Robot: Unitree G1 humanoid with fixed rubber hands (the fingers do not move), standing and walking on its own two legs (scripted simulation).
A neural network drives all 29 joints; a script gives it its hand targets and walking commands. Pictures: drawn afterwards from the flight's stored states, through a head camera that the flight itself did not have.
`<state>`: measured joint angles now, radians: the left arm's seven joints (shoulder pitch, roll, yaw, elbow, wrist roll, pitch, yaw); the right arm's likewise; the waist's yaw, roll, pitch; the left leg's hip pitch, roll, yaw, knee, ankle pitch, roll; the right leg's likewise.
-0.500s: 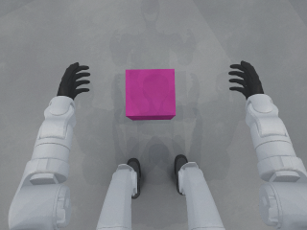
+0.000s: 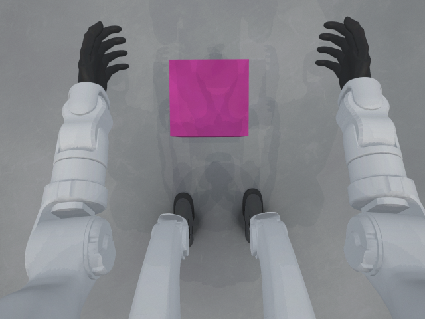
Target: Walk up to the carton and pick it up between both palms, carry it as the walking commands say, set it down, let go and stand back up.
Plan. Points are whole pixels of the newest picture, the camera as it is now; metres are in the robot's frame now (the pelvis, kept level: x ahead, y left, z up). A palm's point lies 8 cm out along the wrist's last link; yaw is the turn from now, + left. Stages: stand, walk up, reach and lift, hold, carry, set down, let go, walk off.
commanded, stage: reach and lift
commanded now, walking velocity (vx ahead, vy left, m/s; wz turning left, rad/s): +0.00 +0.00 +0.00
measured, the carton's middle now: (209, 104) +0.50 +0.03 -0.54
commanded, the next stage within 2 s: none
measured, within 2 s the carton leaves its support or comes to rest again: neither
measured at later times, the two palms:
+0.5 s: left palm (125, 104) +0.47 +0.22 -0.32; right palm (294, 101) +0.48 -0.17 -0.33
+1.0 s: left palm (146, 102) +0.49 +0.20 -0.43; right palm (280, 102) +0.49 -0.17 -0.45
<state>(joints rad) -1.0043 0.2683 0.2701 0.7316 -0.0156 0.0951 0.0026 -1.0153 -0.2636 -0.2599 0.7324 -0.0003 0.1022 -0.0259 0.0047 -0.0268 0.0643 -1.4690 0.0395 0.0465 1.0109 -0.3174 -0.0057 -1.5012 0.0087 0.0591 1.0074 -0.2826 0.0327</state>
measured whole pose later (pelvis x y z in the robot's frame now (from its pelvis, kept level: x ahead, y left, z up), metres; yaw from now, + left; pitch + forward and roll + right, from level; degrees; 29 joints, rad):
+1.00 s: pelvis -0.07 +0.00 -0.25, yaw +3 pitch +36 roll +3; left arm -1.58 0.42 0.19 1.05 -0.21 0.12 0.11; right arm -1.56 -0.38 -0.13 1.02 0.11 0.12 -0.14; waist -0.02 0.00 0.52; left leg -2.11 0.02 0.02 2.01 -0.52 -0.01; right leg -2.15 0.01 0.07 2.02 -0.49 0.03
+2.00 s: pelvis -0.08 +0.00 -0.29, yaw +3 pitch +34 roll +2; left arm -1.58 0.37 0.09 1.12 -0.23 0.08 0.11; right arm -1.58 -0.35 -0.01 1.11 0.19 0.08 -0.14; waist -0.02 -0.02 0.52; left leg -2.21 0.02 0.01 2.13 -0.52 -0.01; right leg -2.24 0.01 0.07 2.13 -0.50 0.03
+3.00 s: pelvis -0.08 +0.00 -0.29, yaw +3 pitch +31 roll +2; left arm -1.61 0.34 0.08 1.01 -0.21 0.25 0.17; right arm -1.57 -0.32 -0.13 0.96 0.19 0.26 -0.20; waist -0.01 -0.02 0.53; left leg -2.17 0.01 0.01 2.15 -0.52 -0.01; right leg -2.19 0.01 0.07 2.15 -0.50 0.03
